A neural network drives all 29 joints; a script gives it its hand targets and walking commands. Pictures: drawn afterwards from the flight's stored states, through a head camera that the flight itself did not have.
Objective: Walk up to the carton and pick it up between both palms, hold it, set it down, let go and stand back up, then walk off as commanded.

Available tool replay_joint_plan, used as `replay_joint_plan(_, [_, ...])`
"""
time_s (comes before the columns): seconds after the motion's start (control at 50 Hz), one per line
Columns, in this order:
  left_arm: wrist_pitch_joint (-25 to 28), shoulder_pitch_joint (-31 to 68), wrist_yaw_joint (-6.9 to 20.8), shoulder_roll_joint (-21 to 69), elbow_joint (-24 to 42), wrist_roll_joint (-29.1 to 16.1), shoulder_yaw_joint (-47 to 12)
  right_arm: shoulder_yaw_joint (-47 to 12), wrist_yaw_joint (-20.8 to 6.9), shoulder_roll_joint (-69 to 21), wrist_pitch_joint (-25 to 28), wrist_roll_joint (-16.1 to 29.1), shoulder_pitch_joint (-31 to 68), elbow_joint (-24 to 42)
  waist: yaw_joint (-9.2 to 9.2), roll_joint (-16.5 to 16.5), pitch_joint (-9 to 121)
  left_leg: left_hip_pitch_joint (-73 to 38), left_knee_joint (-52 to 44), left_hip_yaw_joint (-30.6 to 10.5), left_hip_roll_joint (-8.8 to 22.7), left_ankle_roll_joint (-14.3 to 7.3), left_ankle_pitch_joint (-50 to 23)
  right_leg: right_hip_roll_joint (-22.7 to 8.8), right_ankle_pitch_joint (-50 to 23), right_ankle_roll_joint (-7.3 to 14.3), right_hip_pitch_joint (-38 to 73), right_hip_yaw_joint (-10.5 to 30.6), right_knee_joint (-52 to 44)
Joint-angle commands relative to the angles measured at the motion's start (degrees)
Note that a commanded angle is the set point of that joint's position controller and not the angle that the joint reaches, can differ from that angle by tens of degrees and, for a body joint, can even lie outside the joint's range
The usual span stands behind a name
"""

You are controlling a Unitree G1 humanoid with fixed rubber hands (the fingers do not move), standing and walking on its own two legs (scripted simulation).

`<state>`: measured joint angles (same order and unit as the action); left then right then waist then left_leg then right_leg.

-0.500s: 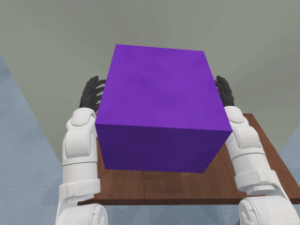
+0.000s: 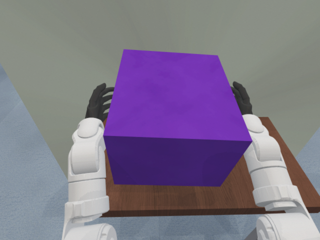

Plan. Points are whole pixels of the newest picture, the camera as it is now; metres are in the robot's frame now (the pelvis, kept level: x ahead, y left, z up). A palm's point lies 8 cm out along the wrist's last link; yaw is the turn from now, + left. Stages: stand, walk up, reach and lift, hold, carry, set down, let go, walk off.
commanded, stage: hold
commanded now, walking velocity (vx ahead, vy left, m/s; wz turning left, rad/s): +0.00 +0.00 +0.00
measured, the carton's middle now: (169, 115) +0.37 -0.01 +0.16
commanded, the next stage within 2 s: none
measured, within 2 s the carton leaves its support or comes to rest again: neither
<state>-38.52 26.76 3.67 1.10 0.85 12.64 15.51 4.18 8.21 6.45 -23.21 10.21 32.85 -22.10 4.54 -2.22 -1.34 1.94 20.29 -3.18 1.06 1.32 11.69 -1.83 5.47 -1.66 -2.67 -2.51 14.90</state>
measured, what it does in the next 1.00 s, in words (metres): stands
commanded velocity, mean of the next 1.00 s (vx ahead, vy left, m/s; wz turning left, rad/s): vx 0.00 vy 0.00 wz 0.00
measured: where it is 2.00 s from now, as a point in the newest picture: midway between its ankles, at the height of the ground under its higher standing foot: outside the picture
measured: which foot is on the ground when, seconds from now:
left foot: down 0.00-1.00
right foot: down 0.00-1.00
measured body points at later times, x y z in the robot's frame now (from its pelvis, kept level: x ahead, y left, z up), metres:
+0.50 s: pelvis -0.01 -0.01 +0.00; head -0.06 +0.01 +0.45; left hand +0.36 +0.16 +0.19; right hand +0.37 -0.18 +0.18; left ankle +0.00 +0.13 -0.75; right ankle +0.04 -0.14 -0.75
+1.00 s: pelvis +0.00 +0.00 +0.00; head -0.04 +0.02 +0.45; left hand +0.37 +0.17 +0.18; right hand +0.37 -0.18 +0.18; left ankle +0.00 +0.13 -0.75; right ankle +0.04 -0.14 -0.75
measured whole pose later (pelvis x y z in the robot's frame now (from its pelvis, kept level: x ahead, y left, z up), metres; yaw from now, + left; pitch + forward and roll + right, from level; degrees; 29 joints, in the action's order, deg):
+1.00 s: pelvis +0.00 +0.00 +0.00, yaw +0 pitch -7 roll -1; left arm -37.1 30.0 5.0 0.1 -5.1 13.3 17.4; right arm 4.6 8.7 6.1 -21.6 10.2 35.9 -27.7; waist 4.3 -2.6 -0.3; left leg 1.9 20.0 -3.5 1.3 1.5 11.5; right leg -1.6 5.6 -1.5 -2.7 -2.8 14.9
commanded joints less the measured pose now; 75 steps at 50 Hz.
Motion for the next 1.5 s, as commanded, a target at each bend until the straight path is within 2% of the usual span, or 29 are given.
replay_joint_plan(0.0, [2.9,36.7,7.1,25.6,6.3,-7.7,-29.4,-21.4,-8.0,-29.4,4.6,4.8,39.7,18.6,1.15,5.2,22.5,0.9,-3.6,3.2,-3.2,3.2,-17.1,5.2,-5.8,1.4,11.1,-2.2,0.8])
replay_joint_plan(0.1, [3.2,34.1,7.5,23.5,5.3,-7.7,-27.4,-26.2,-7.0,-33.3,4.6,5.7,40.0,20.4,-1.69,0.3,23.7,2.5,-2.4,4.4,-4.9,1.2,-21.2,5.5,-12.1,0.2,15.0,-1.0,1.0])
replay_joint_plan(0.12, [2.7,34.7,7.6,23.4,3.6,-6.8,-26.8,-23.6,-7.2,-30.0,3.7,5.3,38.6,16.6,-0.31,2.9,20.4,3.0,-3.6,3.8,-4.4,1.9,-17.9,5.3,-8.0,0.6,13.1,-1.6,0.8])
replay_joint_plan(0.18, [1.8,33.6,8.9,22.5,-3.8,-5.0,-22.5,-21.6,-6.8,-30.8,3.6,3.6,42.3,13.8,-1.19,0.0,16.3,7.1,-6.4,4.9,-4.9,-0.3,-7.5,4.2,-1.9,-0.1,12.2,-1.7,-1.0])
replay_joint_plan(0.22, [2.8,37.2,9.4,23.6,-1.2,-6.2,-24.2,-20.5,-6.8,-31.2,4.1,2.5,41.9,14.2,0.63,1.0,18.7,6.8,-6.2,4.5,-4.6,0.3,-7.7,4.0,-2.4,0.4,13.1,-1.5,-0.5])
replay_joint_plan(0.24, [4.5,41.9,8.8,24.6,3.7,-7.9,-25.8,-23.0,-7.1,-34.5,5.1,3.9,44.2,17.3,-1.11,0.8,25.1,6.0,-5.3,4.9,-5.3,0.1,-9.3,4.1,-4.0,-0.3,14.5,-1.5,0.4])
replay_joint_plan(0.34, [5.3,40.0,8.4,24.5,3.4,-9.6,-28.1,-23.9,-5.8,-33.9,5.3,4.8,42.9,18.4,0.83,2.5,26.1,3.3,-3.5,4.5,-5.7,1.2,-14.1,4.5,-8.9,-0.3,13.4,-1.3,0.4])
replay_joint_plan(0.4, [4.1,39.7,8.3,24.3,-2.1,-6.5,-25.0,-22.5,-6.7,-33.5,4.6,3.6,44.5,13.1,-0.89,2.8,19.5,7.1,-5.8,4.5,-4.6,0.3,-7.7,4.5,-0.2,0.6,11.0,-1.5,-0.4])
replay_joint_plan(0.42, [3.6,39.9,8.5,25.1,-4.3,-6.1,-25.0,-20.6,-7.2,-32.2,5.1,2.5,44.1,11.4,0.12,5.0,18.9,6.9,-6.8,4.5,-4.2,0.6,-4.3,4.1,2.4,0.7,10.0,-1.9,-0.5])
replay_joint_plan(0.44, [3.7,40.6,8.5,25.7,-5.8,-6.3,-24.8,-20.4,-7.2,-33.1,5.2,2.3,46.7,11.5,-0.14,2.3,17.7,9.7,-7.4,4.4,-4.3,0.0,-2.0,4.5,3.3,0.5,11.7,-2.3,-0.6])
replay_joint_plan(0.46, [3.3,40.6,8.9,24.6,-7.8,-5.1,-22.9,-17.2,-7.2,-31.8,3.6,0.5,42.2,4.7,1.84,3.8,14.3,10.0,-8.3,4.3,-3.8,0.2,0.6,3.6,4.0,1.0,10.7,-1.6,-0.5])
replay_joint_plan(0.52, [4.8,44.5,8.7,25.5,-5.1,-6.9,-25.0,-19.2,-7.9,-33.9,6.0,1.9,47.9,10.9,0.38,2.7,21.1,9.3,-8.0,4.2,-3.8,-0.1,-1.2,4.2,2.1,0.6,12.3,-2.3,-0.1])
replay_joint_plan(0.56, [6.4,44.3,7.8,26.9,-1.2,-8.8,-26.7,-21.2,-8.0,-35.5,7.4,3.6,48.4,14.8,-1.26,2.3,26.7,6.4,-5.0,4.8,-4.3,0.8,-10.8,4.7,-3.1,0.5,13.6,-1.8,0.5])
replay_joint_plan(0.64, [6.3,42.6,7.0,25.5,-2.2,-7.5,-25.6,-23.7,-7.3,-35.8,6.8,5.0,48.5,13.7,-2.86,3.3,27.7,5.2,-3.4,4.8,-5.3,0.3,-12.9,4.5,-4.7,0.1,12.2,-1.1,0.1])
replay_joint_plan(0.74, [5.5,43.3,7.4,24.7,-3.8,-7.3,-24.5,-22.2,-7.0,-35.1,5.7,3.4,47.1,11.1,-1.34,1.1,23.3,6.8,-5.6,4.9,-5.1,-0.7,-6.4,4.1,-0.4,0.2,11.5,-1.1,-0.5])
replay_joint_plan(0.76, [5.0,39.0,7.7,26.0,-3.0,-7.5,-25.5,-21.9,-6.6,-34.6,5.4,3.9,42.1,10.8,0.81,1.8,23.4,5.0,-4.7,4.3,-4.2,0.1,-10.6,4.5,-5.0,0.4,12.6,-1.3,0.0])
replay_joint_plan(0.82, [4.7,38.2,8.1,25.5,-0.2,-7.1,-25.7,-23.9,-5.9,-33.8,5.4,5.6,43.6,14.2,-0.25,0.9,24.3,3.0,-3.5,4.7,-4.9,1.1,-17.2,5.2,-8.8,-0.1,14.9,-1.5,0.6])
replay_joint_plan(0.88, [4.3,39.4,8.5,26.3,-0.3,-7.2,-26.3,-20.5,-6.1,-32.7,5.0,4.7,42.5,11.6,1.69,4.0,21.0,2.7,-3.4,4.1,-4.5,2.1,-16.1,4.7,-5.6,0.5,11.1,-1.6,0.0])
replay_joint_plan(0.94, [4.1,39.7,8.4,24.4,-0.8,-6.3,-25.4,-21.2,-6.6,-32.0,5.1,5.5,44.2,12.8,-0.20,4.0,20.3,5.1,-4.3,4.3,-5.0,1.5,-13.4,4.7,-3.3,0.5,11.9,-1.3,-0.3])
replay_joint_plan(1.0, [4.3,38.5,7.9,25.2,3.4,-7.2,-27.6,-22.6,-6.4,-31.9,5.5,5.6,42.3,15.7,0.23,5.8,23.1,1.6,-2.3,4.1,-5.0,3.1,-20.6,5.0,-8.4,0.6,12.0,-1.6,0.7])
replay_joint_plan(1.04, [4.2,36.2,8.1,25.3,2.9,-8.2,-27.6,-23.5,-6.1,-31.9,5.6,6.4,43.6,20.0,0.04,1.7,24.4,0.3,-2.5,4.3,-5.2,2.0,-20.7,5.3,-9.4,0.2,13.1,-1.6,-0.1])
replay_joint_plan(1.06, [4.6,38.2,7.4,27.0,5.9,-8.6,-30.0,-23.4,-6.6,-32.0,5.4,6.1,40.7,16.7,0.97,5.6,23.8,-1.5,-2.1,3.1,-3.9,3.6,-23.8,5.5,-7.9,0.7,10.3,-2.1,0.4])
replay_joint_plan(1.12, [4.8,40.0,6.5,26.1,2.8,-9.1,-29.6,-21.9,-7.6,-29.8,5.3,5.5,43.0,15.6,0.83,4.9,22.8,1.9,-3.3,3.0,-3.6,3.6,-16.0,5.6,-1.2,1.1,9.3,-1.9,-0.1])
replay_joint_plan(1.2, [3.8,35.8,7.7,25.7,4.4,-7.9,-28.0,-23.2,-7.0,-31.5,4.9,5.8,39.0,14.1,0.48,4.6,21.9,-0.5,-2.5,3.9,-4.1,3.0,-20.9,5.0,-7.2,0.6,10.8,-1.7,-0.1])
replay_joint_plan(1.28, [3.8,33.1,7.3,24.8,6.1,-7.6,-28.1,-24.8,-6.8,-31.2,5.4,7.0,40.1,20.3,-1.05,3.0,23.8,-0.3,-1.7,3.4,-4.2,2.7,-25.4,5.5,-11.5,0.6,13.3,-1.5,0.5])
replay_joint_plan(1.32, [3.1,34.7,7.9,24.4,5.0,-7.3,-27.7,-24.1,-6.5,-30.5,4.5,6.2,38.6,17.1,0.37,3.9,20.5,0.2,-2.4,3.9,-4.5,3.0,-21.2,5.2,-8.9,0.5,12.2,-1.7,0.2])
replay_joint_plan(1.38, [4.2,37.2,7.6,24.2,4.4,-7.6,-27.3,-24.6,-6.9,-32.3,4.8,6.2,42.0,19.0,-1.38,1.5,21.8,1.9,-3.5,4.5,-4.7,1.7,-17.9,5.3,-6.3,0.2,11.6,-1.6,0.0])
replay_joint_plan(1.46, [3.7,36.7,7.8,24.6,4.9,-8.4,-28.4,-23.7,-6.8,-31.9,4.4,5.7,39.9,18.2,0.80,3.0,22.2,2.6,-3.4,4.3,-4.8,1.8,-15.0,5.0,-6.7,0.9,12.3,-1.3,0.0])
replay_joint_plan(1.48, [3.7,37.4,7.9,24.1,3.8,-7.7,-26.9,-24.0,-6.7,-32.0,4.4,5.2,41.1,16.8,-0.53,2.5,20.9,3.1,-4.0,4.2,-4.6,1.6,-14.9,5.1,-5.9,0.8,12.2,-1.3,0.1])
